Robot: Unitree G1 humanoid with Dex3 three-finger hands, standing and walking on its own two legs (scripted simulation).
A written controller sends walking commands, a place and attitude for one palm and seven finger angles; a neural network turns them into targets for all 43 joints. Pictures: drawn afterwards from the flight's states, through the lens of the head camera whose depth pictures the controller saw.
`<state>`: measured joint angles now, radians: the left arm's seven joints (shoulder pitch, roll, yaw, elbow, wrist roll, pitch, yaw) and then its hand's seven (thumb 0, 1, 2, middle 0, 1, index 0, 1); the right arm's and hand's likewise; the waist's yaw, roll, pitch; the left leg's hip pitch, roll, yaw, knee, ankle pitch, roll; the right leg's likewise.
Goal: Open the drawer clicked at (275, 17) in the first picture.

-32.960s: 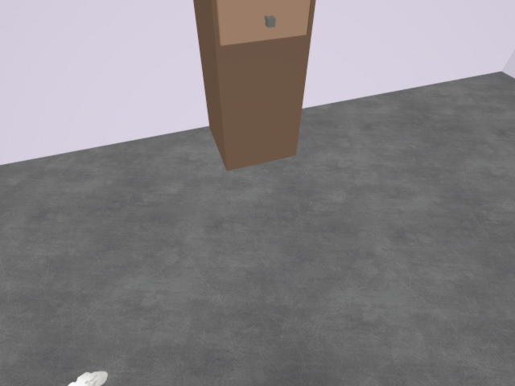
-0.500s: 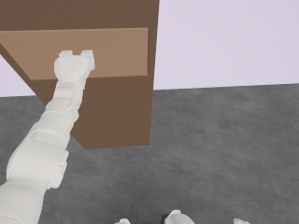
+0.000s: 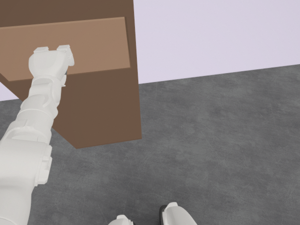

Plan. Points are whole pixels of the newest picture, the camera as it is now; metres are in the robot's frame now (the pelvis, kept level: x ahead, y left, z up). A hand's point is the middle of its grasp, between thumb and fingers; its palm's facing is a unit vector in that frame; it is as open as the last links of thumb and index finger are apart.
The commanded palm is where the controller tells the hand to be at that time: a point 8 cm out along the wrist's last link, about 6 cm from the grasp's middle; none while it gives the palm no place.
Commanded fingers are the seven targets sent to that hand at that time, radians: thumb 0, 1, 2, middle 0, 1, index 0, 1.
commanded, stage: open the thumb to release the handle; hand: left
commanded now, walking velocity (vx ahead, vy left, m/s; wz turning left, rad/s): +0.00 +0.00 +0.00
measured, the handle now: (59, 62) +0.55 +0.21 +0.07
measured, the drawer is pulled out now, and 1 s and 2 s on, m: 0.00 0.00 0.00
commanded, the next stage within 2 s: lift the hand off the handle in 0.32 s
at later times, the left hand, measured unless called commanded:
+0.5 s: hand (59, 78) +0.51 +0.21 +0.05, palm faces -0.03 +0.01 -1.00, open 13.1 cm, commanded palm +0.50 +0.21 +0.10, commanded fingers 0.00 -0.50 0.30 -0.30 -1.20 -0.30 -1.20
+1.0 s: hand (58, 76) +0.51 +0.21 +0.06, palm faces -0.05 -0.03 -1.00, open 13.4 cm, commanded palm +0.51 +0.22 +0.14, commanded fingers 0.00 -0.50 0.30 -0.30 -1.20 -0.30 -1.20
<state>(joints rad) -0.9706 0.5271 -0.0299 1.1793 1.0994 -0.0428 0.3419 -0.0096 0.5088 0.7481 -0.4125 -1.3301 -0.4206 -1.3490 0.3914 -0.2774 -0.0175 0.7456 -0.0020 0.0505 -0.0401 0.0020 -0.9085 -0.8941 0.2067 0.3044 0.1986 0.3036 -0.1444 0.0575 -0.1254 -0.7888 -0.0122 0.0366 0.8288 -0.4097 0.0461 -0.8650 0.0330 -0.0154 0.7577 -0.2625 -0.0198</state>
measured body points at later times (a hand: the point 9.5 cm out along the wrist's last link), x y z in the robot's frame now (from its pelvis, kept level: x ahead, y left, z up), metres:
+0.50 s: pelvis -0.01 +0.01 +0.00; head +0.11 +0.00 +0.43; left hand +0.51 +0.21 +0.10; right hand -0.01 -0.27 -0.13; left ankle -0.02 +0.09 -0.70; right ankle +0.05 -0.11 -0.70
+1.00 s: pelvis +0.01 +0.01 +0.01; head +0.11 +0.00 +0.45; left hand +0.51 +0.21 +0.11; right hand +0.03 -0.26 -0.12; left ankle -0.02 +0.09 -0.70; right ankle +0.05 -0.11 -0.70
